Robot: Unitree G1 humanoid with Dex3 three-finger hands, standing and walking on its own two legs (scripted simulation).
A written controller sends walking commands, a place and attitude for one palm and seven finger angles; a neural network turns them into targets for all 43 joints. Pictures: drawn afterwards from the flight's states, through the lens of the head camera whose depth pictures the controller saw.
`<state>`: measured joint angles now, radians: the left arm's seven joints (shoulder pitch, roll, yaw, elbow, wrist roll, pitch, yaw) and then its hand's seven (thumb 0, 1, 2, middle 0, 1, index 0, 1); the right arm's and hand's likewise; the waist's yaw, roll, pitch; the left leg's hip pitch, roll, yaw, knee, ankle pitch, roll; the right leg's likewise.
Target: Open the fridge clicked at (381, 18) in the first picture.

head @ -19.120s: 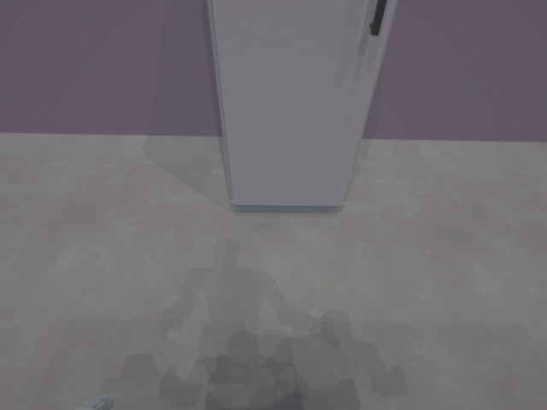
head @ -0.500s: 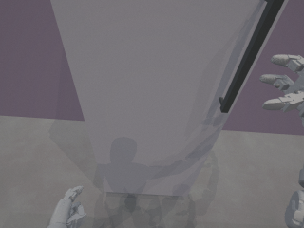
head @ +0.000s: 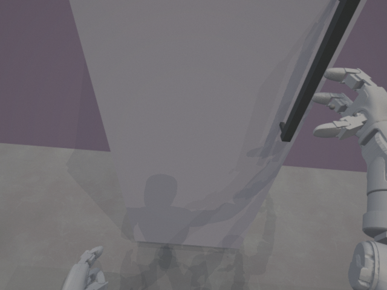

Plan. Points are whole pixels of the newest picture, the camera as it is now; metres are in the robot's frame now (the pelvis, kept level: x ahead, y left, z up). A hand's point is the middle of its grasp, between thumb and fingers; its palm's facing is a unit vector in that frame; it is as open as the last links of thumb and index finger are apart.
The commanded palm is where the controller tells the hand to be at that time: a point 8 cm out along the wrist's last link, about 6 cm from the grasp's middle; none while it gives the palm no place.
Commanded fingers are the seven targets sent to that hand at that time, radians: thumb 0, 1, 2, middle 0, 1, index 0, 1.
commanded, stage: feel for the door with the fingertips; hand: right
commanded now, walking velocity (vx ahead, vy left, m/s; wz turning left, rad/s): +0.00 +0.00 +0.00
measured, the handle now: (308, 78) +0.46 -0.18 +0.26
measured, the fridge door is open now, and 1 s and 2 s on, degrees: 0 0 0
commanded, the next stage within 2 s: slide the fingers in behind the handle in 0.62 s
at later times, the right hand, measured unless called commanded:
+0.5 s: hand (330, 99) +0.41 -0.21 +0.24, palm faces +0.04 +1.00 -0.01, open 14.0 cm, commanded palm +0.38 -0.26 +0.25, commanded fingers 0.00 0.50 -0.30 0.30 1.20 0.30 1.20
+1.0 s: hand (324, 98) +0.42 -0.20 +0.25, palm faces +0.02 +1.00 +0.00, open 13.9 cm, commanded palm +0.39 -0.26 +0.25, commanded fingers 0.00 0.50 -0.30 0.30 1.20 0.30 1.20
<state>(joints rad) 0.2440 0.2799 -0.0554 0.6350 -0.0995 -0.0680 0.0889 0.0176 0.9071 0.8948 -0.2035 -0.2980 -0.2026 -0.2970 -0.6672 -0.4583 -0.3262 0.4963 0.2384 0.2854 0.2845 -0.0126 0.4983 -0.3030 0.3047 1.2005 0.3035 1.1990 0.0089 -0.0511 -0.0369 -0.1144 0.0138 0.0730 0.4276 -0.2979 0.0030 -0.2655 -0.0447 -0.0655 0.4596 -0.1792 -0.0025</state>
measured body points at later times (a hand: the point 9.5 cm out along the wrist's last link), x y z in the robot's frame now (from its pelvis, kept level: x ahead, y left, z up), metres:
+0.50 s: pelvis +0.00 +0.00 +0.00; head -0.01 +0.02 +0.45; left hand +0.14 +0.26 -0.09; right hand +0.40 -0.27 +0.25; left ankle -0.04 +0.11 -0.74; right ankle +0.04 -0.12 -0.74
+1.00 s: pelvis +0.00 +0.00 +0.00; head -0.01 +0.02 +0.45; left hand +0.14 +0.26 -0.10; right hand +0.41 -0.26 +0.25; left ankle -0.04 +0.11 -0.74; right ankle +0.04 -0.12 -0.74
